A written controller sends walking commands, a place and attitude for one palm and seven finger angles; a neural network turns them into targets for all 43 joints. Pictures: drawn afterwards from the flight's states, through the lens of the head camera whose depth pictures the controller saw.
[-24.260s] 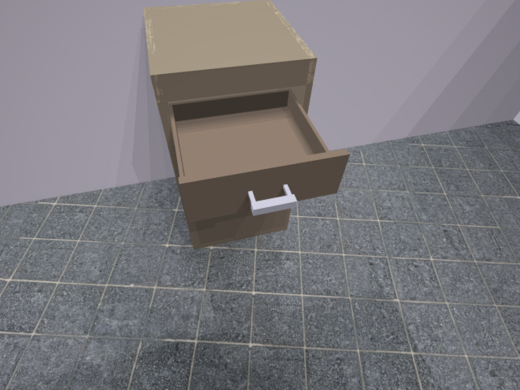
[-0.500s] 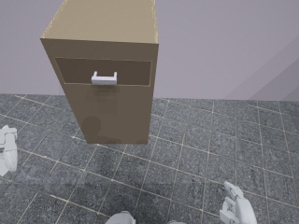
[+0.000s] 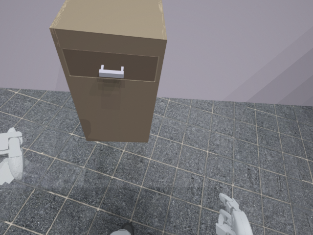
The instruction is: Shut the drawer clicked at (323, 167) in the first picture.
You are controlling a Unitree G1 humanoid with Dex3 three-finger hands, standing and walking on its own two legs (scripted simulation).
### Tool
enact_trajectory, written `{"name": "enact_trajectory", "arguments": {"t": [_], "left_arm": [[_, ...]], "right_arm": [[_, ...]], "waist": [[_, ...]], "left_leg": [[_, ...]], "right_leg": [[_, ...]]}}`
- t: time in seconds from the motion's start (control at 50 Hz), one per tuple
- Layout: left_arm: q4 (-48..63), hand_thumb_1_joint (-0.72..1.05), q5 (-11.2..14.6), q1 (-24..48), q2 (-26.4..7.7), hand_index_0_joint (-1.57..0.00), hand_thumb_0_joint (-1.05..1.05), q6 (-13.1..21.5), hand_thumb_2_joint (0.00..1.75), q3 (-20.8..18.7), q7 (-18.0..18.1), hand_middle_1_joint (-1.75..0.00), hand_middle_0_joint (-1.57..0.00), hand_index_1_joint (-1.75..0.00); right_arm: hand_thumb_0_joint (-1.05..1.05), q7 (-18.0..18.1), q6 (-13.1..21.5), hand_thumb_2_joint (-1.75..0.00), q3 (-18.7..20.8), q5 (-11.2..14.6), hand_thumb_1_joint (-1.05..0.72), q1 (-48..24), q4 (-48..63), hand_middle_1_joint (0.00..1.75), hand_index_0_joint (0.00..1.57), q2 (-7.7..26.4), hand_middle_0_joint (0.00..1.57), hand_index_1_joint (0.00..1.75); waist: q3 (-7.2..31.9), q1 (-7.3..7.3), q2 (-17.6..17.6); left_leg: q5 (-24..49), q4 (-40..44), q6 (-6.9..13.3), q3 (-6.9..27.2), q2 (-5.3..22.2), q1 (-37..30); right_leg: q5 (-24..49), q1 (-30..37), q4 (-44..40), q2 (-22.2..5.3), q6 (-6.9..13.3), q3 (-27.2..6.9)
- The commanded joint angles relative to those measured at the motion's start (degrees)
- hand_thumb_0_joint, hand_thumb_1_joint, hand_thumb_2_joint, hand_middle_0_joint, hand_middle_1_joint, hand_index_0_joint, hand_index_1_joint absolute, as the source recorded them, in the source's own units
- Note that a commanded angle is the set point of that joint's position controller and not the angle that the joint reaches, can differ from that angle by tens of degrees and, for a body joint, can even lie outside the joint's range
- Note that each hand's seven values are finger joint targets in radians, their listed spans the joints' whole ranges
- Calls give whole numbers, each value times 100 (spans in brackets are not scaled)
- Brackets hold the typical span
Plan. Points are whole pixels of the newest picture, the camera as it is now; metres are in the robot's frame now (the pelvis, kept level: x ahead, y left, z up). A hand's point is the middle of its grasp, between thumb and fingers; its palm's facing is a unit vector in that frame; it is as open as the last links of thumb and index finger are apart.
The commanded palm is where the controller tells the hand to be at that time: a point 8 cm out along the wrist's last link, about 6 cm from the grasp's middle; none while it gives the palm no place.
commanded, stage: stop stepping back and stand still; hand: left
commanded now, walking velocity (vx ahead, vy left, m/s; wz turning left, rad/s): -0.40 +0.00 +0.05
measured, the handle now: (112, 70) +0.74 +0.25 -0.09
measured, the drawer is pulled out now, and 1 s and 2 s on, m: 0.00 0.00 0.00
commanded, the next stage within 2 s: let the arm hang, fingers relaxed in 0.72 s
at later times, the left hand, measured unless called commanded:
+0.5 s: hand (25, 213) +0.13 +0.22 +0.16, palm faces +0.31 -0.84 -0.45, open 3.3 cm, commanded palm +0.06 +0.27 +0.17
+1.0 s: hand out of the picture +0.08 +0.21 -0.10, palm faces +0.06 -0.94 -0.33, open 3.1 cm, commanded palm none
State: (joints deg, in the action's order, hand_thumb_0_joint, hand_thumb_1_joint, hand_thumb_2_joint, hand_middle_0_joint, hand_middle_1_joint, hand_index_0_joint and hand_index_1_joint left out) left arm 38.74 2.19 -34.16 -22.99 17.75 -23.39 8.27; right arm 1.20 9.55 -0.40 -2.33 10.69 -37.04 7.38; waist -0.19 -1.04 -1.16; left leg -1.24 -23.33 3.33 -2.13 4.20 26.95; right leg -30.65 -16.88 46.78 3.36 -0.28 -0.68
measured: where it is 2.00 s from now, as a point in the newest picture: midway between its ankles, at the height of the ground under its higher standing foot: outside the picture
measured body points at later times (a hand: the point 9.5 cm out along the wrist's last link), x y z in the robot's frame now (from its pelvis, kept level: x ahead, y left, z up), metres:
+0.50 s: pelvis -0.07 -0.01 -0.01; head -0.07 +0.01 +0.44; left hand +0.11 +0.26 +0.18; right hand +0.05 -0.26 -0.09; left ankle +0.01 +0.08 -0.74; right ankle -0.14 -0.14 -0.74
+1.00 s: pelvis -0.08 -0.01 -0.02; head -0.09 -0.02 +0.43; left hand +0.08 +0.25 -0.08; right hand +0.07 -0.26 -0.13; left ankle -0.01 +0.09 -0.74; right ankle -0.13 -0.14 -0.74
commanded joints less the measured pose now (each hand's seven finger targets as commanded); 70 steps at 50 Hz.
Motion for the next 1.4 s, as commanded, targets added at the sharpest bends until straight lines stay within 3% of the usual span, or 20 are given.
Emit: {"name": "enact_trajectory", "arguments": {"t": [0.0, 0.06, 0.12, 0.14, 0.18, 0.24, 0.28, 0.32, 0.42, 0.48, 0.52, 0.62, 0.68, 0.78, 0.8, 0.82, 0.9, 1.0, 1.1, 1.38], "left_arm": [[1124, 90, 152, -6, -877, -140, 0, 284, 90, -503, -10, -160, -140, -160], [1184, 90, 270, -789, -1156, -140, 0, 143, 90, -851, -102, -160, -140, -160], [1334, 90, 381, -824, -1629, -140, 0, 77, 90, -1365, 20, -160, -140, -160], [1019, 90, 384, -702, -1163, -140, 0, -85, 90, -906, -33, -160, -140, -160], [893, 90, 259, -398, -990, -140, 0, -208, 90, -787, 50, -160, -140, -160], [384, 90, 84, 24, -781, -140, 0, -215, 90, -485, 131, -160, -140, -160], [479, 90, 42, 354, -801, -140, 0, -141, 90, -422, 148, -160, -140, -160], [611, 90, 49, 253, -885, -140, 0, -77, 90, -501, 96, -160, -140, -160], [935, 90, -6, -518, -913, -140, 0, -49, 90, -618, 86, -160, -140, -160], [728, 90, 89, -627, -875, -140, 0, -29, 90, -664, 61, -160, -140, -160], [601, 90, 82, -243, -757, -140, 0, -49, 90, -564, 114, -160, -140, -160], [289, 90, 41, 154, -754, -140, 0, -50, 90, -437, 72, -160, -140, -160], [602, 90, -14, 284, -718, -140, 0, -42, 90, -341, 58, -160, -140, -160], [684, 90, 8, -429, -713, -140, 0, -94, 90, -447, 48, -160, -140, -160], [-4541, 90, -585, 455, 54, -140, 0, -1125, 90, 1693, -728, -160, -140, -160], [-4579, 90, -501, 467, 352, -136, 0, -1565, 90, 1719, -770, -156, -136, -156], [-5548, 90, -449, 1201, 280, -120, 0, -1733, 90, 1835, -764, -138, -120, -138], [-7493, 90, -355, 1608, 253, -100, 0, -1866, 90, 1983, -706, -117, -100, -117], [-8997, 90, -305, 1240, 425, -80, 0, -1840, 90, 2057, -710, -95, -80, -95], [-10342, 90, -254, 754, 761, -24, 0, -1777, 90, 2283, -614, -34, -24, -34]], "right_arm": [[0, 112, 246, -90, 396, -47, -90, -189, 611, 30, 20, 1054, 20, 30], [0, 80, -1, -90, 354, 41, -90, -270, 946, 30, 20, 1031, 20, 30], [0, 105, -249, -90, 241, 80, -90, -280, 1058, 30, 20, 954, 20, 30], [0, 125, -248, -90, 317, 227, -90, -54, 1038, 30, 20, 930, 20, 30], [0, 175, -275, -90, 340, 381, -90, -246, 1021, 30, 20, 944, 20, 30], [0, 346, -107, -90, 292, 361, -90, -349, 933, 30, 20, 1100, 20, 30], [0, 403, 20, -90, 361, 355, -90, -304, 1002, 30, 20, 1292, 20, 30], [0, 429, 76, -90, 284, 308, -90, -343, 990, 30, 20, 1166, 20, 30], [0, 286, 104, -90, 315, 269, -90, -350, 1031, 30, 20, 1093, 20, 30], [0, 221, -56, -90, 394, 271, -90, -198, 930, 30, 20, 1032, 20, 30], [0, 206, -97, -90, 368, 301, -90, -144, 836, 30, 20, 1051, 20, 30], [0, 366, 19, -90, 264, 289, -90, -326, 912, 30, 20, 1073, 20, 30], [0, 356, 118, -90, 225, 247, -90, -341, 936, 30, 20, 1043, 20, 30], [0, 248, 54, -90, 243, 244, -90, -383, 1045, 30, 20, 963, 20, 30], [0, -178, 136, -90, 572, 237, -90, -535, -532, 30, 20, 2049, 20, 30], [0, -171, -166, -90, 567, 276, -90, -47, -481, 30, 20, 1419, 20, 30], [0, -131, -644, -90, 362, 151, -90, -75, -362, 30, 20, 1398, 20, 30], [0, -92, -901, -90, 266, 56, -90, -212, -854, 30, 20, 1295, 20, 30], [0, -4, -974, -90, 230, 90, -90, 93, -1467, 30, 20, 1109, 20, 30], [0, 77, -1034, -90, 242, 182, -90, 959, -2529, 30, 20, 787, 20, 30]], "waist": [[1241, 135, 1717], [1299, 42, 1520], [1151, 85, -497], [890, 133, -1186], [251, 296, -868], [-276, 308, 282], [-85, 192, 623], [92, 224, 1356], [373, 109, 802], [92, 227, -656], [97, 306, -320], [219, 206, 1113], [282, 152, 1023], [425, 161, 296], [383, 272, -13], [832, 268, -175], [399, 156, -1170], [-133, 117, 412], [-144, 53, 1272], [-519, 172, 64]], "left_leg": [[-1176, 1442, 16, 1154, 947, -2025], [-1687, 902, -338, 357, 334, -1724], [-1700, -2337, -449, -145, -382, -1664], [-1735, -2874, -443, 213, -449, -954], [-1633, -2567, -346, 339, -119, -479], [-1284, -365, -146, 326, -80, -1472], [-836, 97, 145, 1194, 396, -1457], [-2675, 1131, 154, 2015, 633, -1177], [-2855, 621, -121, 995, 52, -354], [-1481, -1628, -323, 325, -299, -731], [-1126, -1609, -277, 294, -211, -668], [-358, 341, 55, 1305, 368, -1745], [-1617, 969, 170, 1747, 660, -1353], [-1540, 91, -171, 697, -82, -1211], [317, -1410, -121, 711, 52, -894], [702, -1418, -212, 615, 82, -1417], [225, -1322, -28, 772, -43, -952], [-196, -395, -2, 1090, -35, -954], [-1351, 279, -9, 1284, -14, -1039], [-859, 122, -61, 922, -21, -1670]], "right_leg": [[-46, -30, -1384, 202, 99, 384], [933, 928, -3203, 104, 213, 592], [1534, -591, -3850, -1962, 909, -800], [1560, -382, -3430, -2044, 1123, -915], [1858, -260, -3071, -1952, 973, -621], [1320, -561, -2420, -1180, 337, -37], [1683, -128, -1877, -533, 4, 119], [746, 53, -1394, -279, -19, 255], [501, 1176, -2501, -362, 204, 157], [56, -56, -3503, -1521, 840, -1282], [1443, 160, -3116, -1623, 862, -1124], [1703, 83, -1796, -354, -33, 169], [970, 482, -1676, -272, -37, 127], [1425, 757, -2869, -600, 212, -216], [3406, 147, -1853, -1180, 279, -238], [3942, 153, -1793, -1189, 218, -510], [2791, 112, -1812, -978, 275, -235], [1403, 213, -2035, -765, 267, -184], [1031, 536, -2384, -676, 325, -130], [1033, 213, -2893, -807, 365, -54]]}}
